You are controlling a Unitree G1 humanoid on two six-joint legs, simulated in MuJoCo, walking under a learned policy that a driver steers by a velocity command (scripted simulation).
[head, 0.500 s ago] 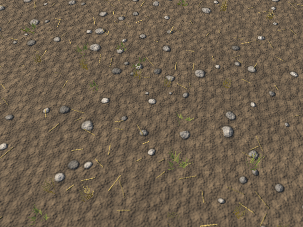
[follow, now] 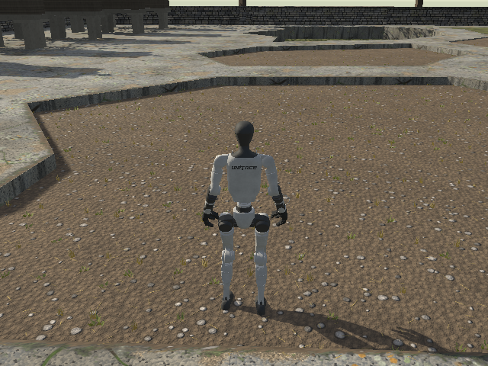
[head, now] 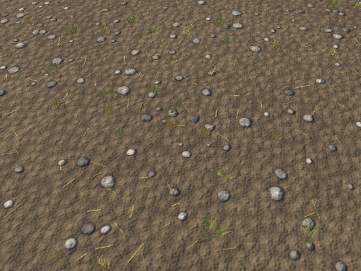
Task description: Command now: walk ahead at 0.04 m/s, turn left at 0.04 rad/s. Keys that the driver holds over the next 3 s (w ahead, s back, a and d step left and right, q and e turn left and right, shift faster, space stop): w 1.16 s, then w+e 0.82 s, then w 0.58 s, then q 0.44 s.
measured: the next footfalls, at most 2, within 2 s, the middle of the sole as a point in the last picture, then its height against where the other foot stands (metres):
right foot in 0.72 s outside the picture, level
left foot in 1.28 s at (160, 211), level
